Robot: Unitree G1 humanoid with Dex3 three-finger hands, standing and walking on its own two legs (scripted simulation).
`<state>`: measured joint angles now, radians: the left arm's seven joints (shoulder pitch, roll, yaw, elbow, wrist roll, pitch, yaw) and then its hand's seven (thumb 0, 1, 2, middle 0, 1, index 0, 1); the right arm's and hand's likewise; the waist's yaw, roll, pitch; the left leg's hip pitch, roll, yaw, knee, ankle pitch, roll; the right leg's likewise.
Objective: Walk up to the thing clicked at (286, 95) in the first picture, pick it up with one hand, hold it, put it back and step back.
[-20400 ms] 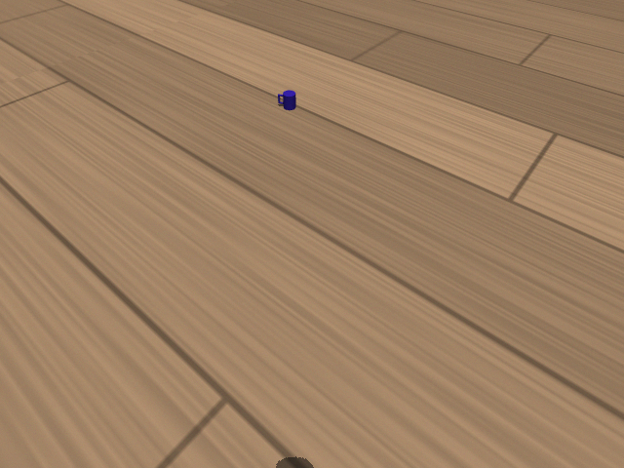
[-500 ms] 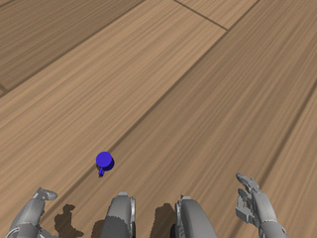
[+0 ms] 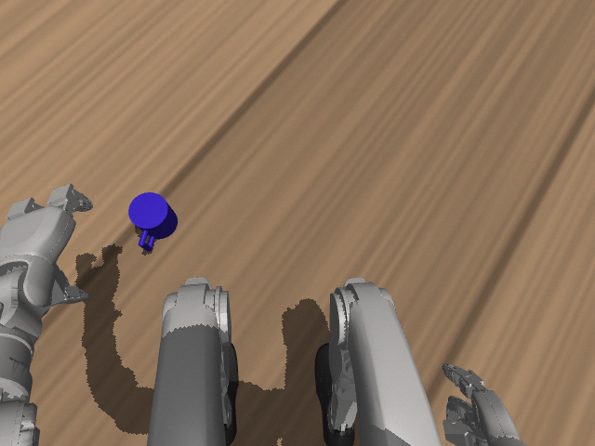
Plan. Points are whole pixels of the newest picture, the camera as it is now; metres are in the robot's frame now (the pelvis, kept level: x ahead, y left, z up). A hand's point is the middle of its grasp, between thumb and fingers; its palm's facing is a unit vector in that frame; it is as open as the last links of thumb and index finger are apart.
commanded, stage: rise first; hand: left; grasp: from above
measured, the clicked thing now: (152, 224) +0.48 +0.29 -0.38
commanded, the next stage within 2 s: approach in 1.22 s
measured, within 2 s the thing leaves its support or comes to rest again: neither
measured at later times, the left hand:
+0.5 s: hand (93, 236) +0.41 +0.33 -0.22, palm faces -0.45 -0.08 -0.89, open 14.2 cm
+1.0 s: hand (109, 226) +0.43 +0.32 -0.25, palm faces -0.44 -0.07 -0.90, open 14.2 cm
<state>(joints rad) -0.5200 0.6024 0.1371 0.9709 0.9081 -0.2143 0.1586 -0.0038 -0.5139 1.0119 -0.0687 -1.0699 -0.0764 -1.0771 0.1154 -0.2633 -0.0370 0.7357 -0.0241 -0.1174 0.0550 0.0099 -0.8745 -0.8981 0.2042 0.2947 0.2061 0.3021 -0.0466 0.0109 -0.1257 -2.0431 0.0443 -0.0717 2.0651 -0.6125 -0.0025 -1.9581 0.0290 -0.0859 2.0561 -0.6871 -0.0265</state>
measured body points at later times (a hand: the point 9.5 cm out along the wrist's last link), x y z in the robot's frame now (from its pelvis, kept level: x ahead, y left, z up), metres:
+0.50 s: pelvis +0.00 +0.01 -0.06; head +0.22 +0.07 +0.33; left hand +0.43 +0.33 -0.17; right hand +0.09 -0.27 -0.18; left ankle +0.10 +0.13 -0.39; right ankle +0.09 -0.11 -0.39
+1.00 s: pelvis +0.00 +0.01 -0.08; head +0.24 +0.07 +0.29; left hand +0.45 +0.32 -0.20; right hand +0.07 -0.27 -0.20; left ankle +0.10 +0.13 -0.39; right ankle +0.09 -0.11 -0.39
